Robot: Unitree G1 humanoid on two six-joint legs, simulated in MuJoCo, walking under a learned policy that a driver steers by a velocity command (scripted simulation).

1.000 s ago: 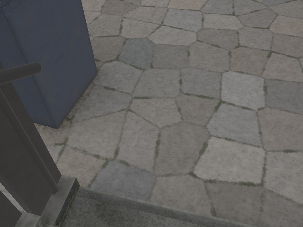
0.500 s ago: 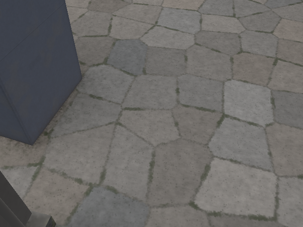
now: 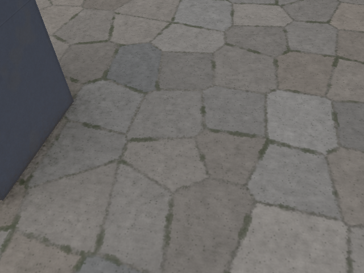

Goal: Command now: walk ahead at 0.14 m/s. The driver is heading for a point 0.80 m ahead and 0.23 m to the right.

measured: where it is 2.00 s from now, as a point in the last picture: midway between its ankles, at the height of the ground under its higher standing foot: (209, 204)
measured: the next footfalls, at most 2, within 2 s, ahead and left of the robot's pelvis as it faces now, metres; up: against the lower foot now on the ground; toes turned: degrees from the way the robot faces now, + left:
left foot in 0.38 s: +0.15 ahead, +0.15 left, +0.00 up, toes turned +0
right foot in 0.94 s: +0.55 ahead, -0.08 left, -0.17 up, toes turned -11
